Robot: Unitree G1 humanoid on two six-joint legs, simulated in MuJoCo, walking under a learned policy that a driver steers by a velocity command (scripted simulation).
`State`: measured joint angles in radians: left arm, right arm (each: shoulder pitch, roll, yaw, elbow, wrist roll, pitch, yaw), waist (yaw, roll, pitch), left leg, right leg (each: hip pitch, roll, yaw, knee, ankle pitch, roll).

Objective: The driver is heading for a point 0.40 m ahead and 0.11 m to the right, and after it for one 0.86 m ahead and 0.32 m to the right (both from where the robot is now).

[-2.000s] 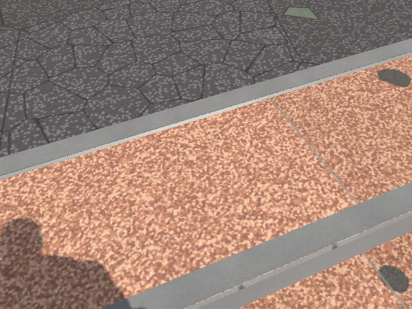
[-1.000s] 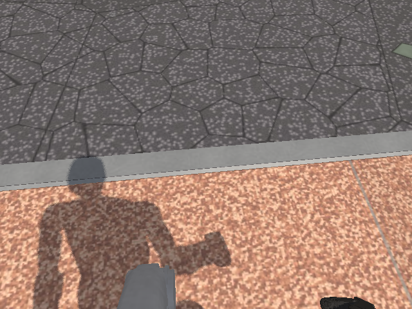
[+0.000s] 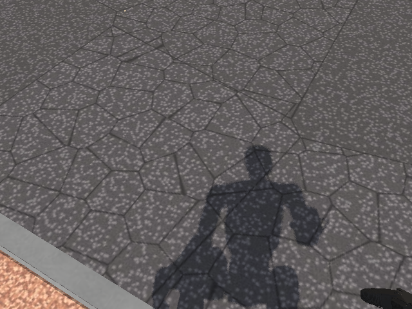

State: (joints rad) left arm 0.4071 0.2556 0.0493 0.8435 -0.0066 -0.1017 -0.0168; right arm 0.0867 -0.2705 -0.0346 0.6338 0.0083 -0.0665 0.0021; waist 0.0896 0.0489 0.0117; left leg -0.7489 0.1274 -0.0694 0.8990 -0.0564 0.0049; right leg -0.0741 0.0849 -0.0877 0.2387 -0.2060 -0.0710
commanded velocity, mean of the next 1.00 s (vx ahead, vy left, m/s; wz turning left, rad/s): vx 0.50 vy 0.00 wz -0.33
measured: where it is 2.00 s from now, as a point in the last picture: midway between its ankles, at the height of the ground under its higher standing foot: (302, 202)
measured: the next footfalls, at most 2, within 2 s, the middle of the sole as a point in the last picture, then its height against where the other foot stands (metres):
left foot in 0.20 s outside the picture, level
right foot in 0.72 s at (279, 296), level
